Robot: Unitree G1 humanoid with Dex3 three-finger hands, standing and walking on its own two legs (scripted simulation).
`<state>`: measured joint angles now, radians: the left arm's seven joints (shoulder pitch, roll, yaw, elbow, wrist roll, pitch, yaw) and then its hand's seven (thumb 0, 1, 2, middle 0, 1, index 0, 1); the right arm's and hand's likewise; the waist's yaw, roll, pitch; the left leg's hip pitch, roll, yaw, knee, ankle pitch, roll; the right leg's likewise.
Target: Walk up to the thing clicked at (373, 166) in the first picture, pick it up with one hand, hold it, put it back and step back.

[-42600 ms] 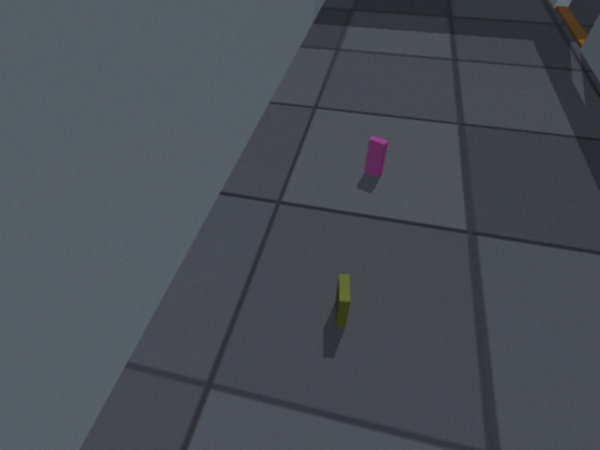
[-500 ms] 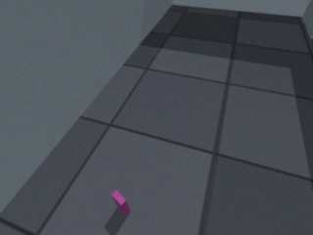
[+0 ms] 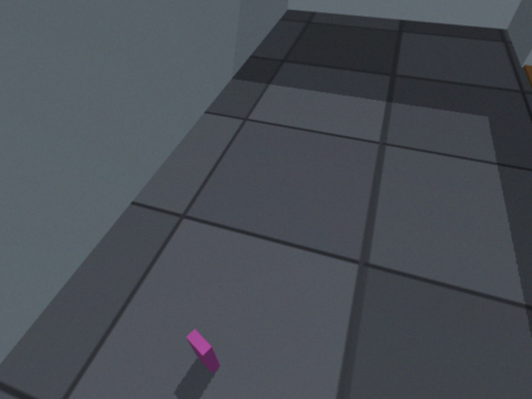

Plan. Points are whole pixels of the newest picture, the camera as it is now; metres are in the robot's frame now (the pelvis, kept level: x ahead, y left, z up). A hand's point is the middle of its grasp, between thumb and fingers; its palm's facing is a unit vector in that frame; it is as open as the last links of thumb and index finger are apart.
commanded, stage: stand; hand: left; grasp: from the side
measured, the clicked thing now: (203, 352) +0.41 +0.24 -0.68
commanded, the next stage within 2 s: step back in 0.50 s
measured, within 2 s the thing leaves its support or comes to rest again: neither
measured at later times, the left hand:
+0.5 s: hand out of the picture +0.07 +0.25 -0.16, palm faces -0.02 -0.94 -0.34, open 7.4 cm
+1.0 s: hand out of the picture +0.01 +0.25 -0.16, palm faces -0.03 -0.90 -0.43, open 7.4 cm
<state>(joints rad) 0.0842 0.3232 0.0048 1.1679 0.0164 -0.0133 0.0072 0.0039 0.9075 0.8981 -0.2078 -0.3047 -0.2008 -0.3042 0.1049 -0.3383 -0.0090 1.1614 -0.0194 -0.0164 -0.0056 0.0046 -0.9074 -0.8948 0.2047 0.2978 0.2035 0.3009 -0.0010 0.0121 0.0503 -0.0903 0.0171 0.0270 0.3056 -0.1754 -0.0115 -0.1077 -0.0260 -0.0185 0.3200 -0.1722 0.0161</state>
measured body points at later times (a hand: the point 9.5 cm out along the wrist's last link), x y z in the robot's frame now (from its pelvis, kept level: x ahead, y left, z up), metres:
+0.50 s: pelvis +0.00 +0.00 +0.00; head +0.00 +0.00 +0.45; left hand +0.07 +0.30 -0.13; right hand +0.06 -0.30 -0.14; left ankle +0.00 +0.12 -0.75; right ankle +0.00 -0.13 -0.75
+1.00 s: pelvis -0.08 -0.01 -0.02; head -0.02 -0.04 +0.42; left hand +0.01 +0.30 -0.13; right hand +0.02 -0.34 -0.16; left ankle -0.13 +0.13 -0.67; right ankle +0.00 -0.13 -0.75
